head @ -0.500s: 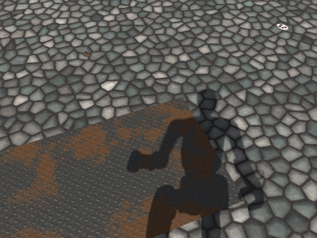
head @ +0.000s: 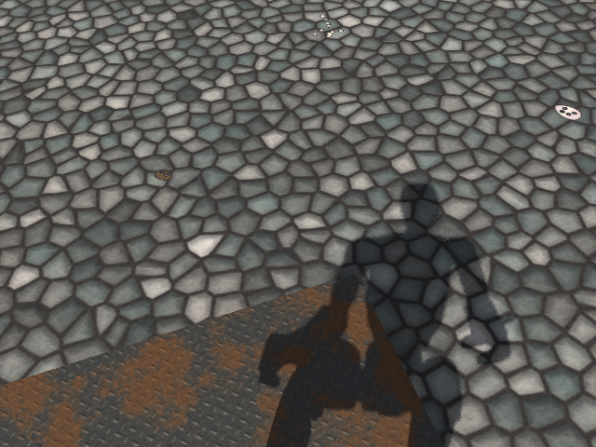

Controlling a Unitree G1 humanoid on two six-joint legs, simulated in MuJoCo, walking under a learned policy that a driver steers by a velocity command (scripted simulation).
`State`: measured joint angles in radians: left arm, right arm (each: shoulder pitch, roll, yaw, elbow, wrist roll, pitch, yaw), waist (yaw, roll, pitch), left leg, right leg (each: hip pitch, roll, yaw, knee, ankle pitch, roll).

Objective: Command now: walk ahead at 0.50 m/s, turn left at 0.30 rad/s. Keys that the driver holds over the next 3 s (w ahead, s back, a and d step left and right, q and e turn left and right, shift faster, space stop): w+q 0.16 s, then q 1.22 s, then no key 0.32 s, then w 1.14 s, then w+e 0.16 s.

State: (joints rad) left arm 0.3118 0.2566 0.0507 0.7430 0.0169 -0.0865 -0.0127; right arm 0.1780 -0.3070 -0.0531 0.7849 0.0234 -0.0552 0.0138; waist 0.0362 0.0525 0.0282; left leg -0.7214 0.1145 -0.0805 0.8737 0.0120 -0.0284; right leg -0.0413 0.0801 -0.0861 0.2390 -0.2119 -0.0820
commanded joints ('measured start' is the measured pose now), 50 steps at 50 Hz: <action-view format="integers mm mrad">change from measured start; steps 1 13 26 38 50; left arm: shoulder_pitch -36 115 -116 -153 -179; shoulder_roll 156 76 123 152 208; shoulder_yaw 39 -4 6 35 68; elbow -47 -72 -99 -134 -105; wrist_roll -4 15 -7 12 -16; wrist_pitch -19 7 55 54 92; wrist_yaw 13 33 52 47 52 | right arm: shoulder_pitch -77 188 -23 67 -15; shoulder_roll -34 -275 -164 -178 -84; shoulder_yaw -2 -78 -59 -72 -49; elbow -74 -144 -184 -177 -246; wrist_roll -1 -32 -6 -3 -4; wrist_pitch -15 -13 64 95 122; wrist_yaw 14 23 -39 -43 -10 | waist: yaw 17 -67 -23 -55 -8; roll -93 226 42 -165 -256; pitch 37 -471 -197 -135 -137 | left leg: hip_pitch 58 1140 424 91 326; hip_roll -16 279 -14 -166 -93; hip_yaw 30 -655 -176 -57 114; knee -147 -389 -479 365 -107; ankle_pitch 148 502 315 -561 -397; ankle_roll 9 498 256 -36 -27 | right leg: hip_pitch -62 -587 -427 -74 -93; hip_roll -264 39 -80 -404 -388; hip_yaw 32 87 157 456 163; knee -124 1240 612 135 113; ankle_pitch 306 -447 16 416 332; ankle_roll -88 147 199 -142 -130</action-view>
